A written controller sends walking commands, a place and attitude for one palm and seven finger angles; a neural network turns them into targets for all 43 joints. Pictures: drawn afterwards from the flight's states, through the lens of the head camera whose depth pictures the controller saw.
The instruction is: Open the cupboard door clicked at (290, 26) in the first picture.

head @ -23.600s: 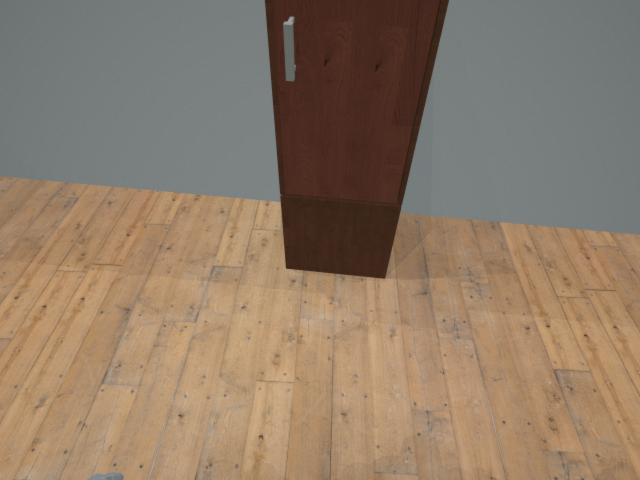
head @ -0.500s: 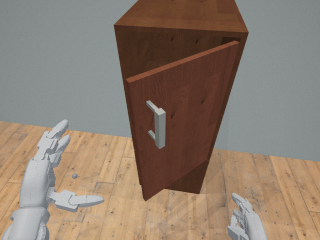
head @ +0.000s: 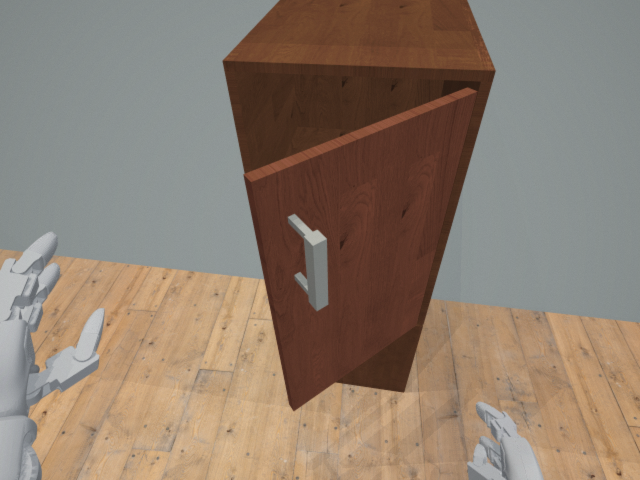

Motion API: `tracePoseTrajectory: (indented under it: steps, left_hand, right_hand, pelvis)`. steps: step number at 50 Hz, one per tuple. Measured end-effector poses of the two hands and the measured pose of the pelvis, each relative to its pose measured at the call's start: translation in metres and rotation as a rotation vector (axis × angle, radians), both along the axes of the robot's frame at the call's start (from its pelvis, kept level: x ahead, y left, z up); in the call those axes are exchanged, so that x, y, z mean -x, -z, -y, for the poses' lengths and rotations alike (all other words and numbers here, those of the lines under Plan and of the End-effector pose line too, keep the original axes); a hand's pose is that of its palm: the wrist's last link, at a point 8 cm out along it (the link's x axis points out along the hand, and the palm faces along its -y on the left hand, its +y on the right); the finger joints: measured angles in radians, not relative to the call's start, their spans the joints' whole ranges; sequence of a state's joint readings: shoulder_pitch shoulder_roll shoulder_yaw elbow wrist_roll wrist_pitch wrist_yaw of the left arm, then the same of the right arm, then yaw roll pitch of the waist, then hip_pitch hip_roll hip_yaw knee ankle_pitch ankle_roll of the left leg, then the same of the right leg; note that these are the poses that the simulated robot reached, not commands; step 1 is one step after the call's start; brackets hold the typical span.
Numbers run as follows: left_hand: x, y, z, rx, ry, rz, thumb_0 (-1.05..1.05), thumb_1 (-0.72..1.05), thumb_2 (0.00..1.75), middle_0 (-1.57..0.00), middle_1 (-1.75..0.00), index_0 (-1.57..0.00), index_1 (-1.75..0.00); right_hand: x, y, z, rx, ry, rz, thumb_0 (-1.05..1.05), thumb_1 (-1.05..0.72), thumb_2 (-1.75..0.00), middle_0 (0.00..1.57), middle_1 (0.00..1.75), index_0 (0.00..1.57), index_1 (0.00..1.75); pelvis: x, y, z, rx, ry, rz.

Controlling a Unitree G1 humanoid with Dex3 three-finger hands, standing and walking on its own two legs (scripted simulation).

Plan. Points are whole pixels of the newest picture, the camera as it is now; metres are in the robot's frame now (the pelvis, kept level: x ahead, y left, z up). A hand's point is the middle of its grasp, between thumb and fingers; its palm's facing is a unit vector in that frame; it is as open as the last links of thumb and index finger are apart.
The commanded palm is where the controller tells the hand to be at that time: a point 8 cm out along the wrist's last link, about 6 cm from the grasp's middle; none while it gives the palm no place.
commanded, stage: draw the hand back to the body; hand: left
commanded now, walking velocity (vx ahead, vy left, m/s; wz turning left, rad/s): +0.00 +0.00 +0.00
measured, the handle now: (307, 263) +0.35 +0.07 +0.11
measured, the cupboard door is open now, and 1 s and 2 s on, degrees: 45 45 45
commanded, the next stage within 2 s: step back with the hand held close in 0.40 s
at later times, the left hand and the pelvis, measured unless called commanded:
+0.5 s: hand (78, 349) +0.18 +0.26 +0.16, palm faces +0.48 -0.79 -0.39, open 7.4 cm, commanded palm +0.13 +0.29 +0.17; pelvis -0.01 -0.01 +0.00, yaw +0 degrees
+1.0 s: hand (43, 389) +0.14 +0.27 +0.15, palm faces +0.38 -0.77 -0.51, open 7.4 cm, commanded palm +0.08 +0.31 +0.17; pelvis -0.06 +0.01 -0.01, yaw -1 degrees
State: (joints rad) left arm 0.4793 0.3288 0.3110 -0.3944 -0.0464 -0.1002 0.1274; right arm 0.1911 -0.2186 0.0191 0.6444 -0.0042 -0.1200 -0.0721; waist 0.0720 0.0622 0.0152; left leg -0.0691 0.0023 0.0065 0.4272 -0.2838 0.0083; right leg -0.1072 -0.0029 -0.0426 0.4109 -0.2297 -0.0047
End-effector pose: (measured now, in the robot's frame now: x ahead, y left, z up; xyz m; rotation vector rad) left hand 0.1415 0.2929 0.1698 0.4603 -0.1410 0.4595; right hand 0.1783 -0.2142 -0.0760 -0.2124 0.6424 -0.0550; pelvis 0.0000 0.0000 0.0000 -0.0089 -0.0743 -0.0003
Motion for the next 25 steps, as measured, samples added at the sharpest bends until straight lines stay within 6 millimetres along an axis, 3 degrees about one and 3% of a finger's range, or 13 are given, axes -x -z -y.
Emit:
tracePoseTrajectory:
  steps: [10,25]
  left_hand:
    - [0.0013,0.0018,-0.0040,0.017,-0.035,0.006,0.01,0.82,0.87,-0.21,-0.30,-0.21,-0.30]
    - [0.0055,-0.0024,0.0011,0.000,-0.021,0.011,0.01,0.88,0.90,-0.21,-0.30,-0.21,-0.30]
  right_hand:
    - [-0.0005,-0.0015,0.0058,0.007,0.001,-0.003,0.01,-0.90,-0.90,0.20,0.30,0.21,0.30]
    - [0.0078,0.0020,0.0044,-0.012,0.004,-0.009,0.01,-0.90,-0.90,0.20,0.30,0.21,0.30]
  pelvis:
    - [0.0015,-0.0009,0.0035,0.000,-0.002,0.002]
    - [0.0056,-0.0013,0.0061,-0.001,-0.001,0.009]
